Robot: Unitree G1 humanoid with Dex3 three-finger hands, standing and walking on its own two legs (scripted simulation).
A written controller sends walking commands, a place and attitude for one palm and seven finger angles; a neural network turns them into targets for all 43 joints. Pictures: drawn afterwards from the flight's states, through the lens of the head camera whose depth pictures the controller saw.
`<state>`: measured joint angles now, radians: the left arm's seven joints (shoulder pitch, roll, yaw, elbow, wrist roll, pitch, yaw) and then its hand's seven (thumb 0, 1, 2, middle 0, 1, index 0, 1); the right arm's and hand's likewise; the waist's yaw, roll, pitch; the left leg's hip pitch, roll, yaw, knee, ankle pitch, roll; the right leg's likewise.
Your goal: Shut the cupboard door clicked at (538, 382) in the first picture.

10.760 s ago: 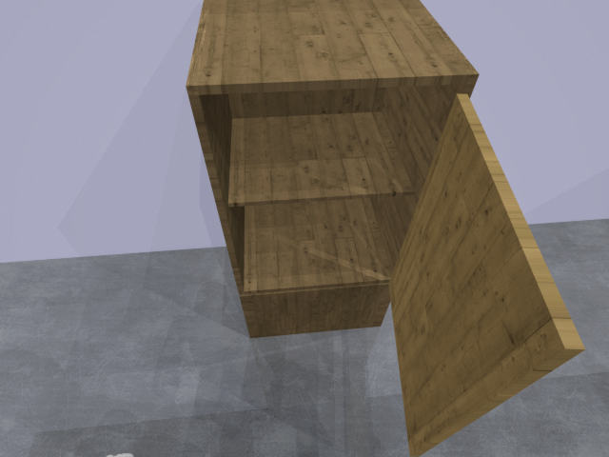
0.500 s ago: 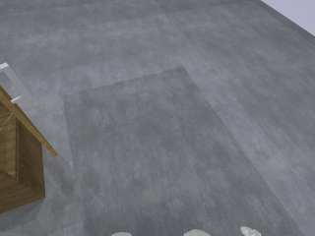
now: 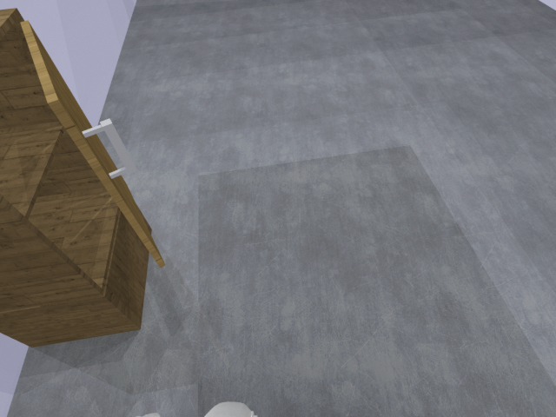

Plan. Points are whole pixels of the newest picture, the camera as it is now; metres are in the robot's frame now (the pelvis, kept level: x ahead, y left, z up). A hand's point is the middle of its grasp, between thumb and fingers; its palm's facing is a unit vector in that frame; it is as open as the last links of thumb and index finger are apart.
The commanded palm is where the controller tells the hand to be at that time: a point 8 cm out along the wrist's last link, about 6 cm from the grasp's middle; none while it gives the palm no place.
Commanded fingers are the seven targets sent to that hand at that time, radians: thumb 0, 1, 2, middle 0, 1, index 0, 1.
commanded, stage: take the last steps up to it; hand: left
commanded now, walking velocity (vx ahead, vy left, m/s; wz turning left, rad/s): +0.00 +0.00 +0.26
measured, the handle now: (111, 151) +0.63 +0.42 -0.02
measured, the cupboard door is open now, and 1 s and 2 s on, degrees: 24 24 24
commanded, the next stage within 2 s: come to a stop and stand still in 1.44 s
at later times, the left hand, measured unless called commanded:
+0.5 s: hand out of the picture +0.07 +0.22 -0.16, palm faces +0.10 -0.97 -0.21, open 7.4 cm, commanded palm none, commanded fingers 0.00 0.90 0.90 -0.20 -0.30 -0.20 -0.30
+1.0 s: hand out of the picture +0.13 +0.19 -0.19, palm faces +0.22 -0.97 -0.11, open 7.4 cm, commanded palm none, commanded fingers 0.00 0.90 0.90 -0.20 -0.30 -0.20 -0.30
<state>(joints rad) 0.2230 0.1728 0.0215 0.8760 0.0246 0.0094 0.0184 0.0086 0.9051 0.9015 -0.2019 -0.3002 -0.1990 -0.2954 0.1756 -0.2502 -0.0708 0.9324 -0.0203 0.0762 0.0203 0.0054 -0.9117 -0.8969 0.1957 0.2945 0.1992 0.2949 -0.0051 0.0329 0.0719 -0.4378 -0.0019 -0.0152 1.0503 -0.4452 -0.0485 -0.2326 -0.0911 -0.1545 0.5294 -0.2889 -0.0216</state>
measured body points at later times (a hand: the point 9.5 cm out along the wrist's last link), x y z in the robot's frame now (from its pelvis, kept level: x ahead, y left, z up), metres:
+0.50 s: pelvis +0.05 +0.02 +0.00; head +0.07 +0.01 +0.45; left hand +0.07 +0.27 -0.15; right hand +0.07 -0.21 -0.16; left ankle -0.02 +0.14 -0.74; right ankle +0.11 -0.11 -0.71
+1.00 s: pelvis +0.23 +0.05 -0.02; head +0.25 +0.07 +0.43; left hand +0.12 +0.24 -0.18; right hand +0.36 -0.16 -0.15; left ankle +0.29 +0.15 -0.74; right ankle +0.13 -0.10 -0.72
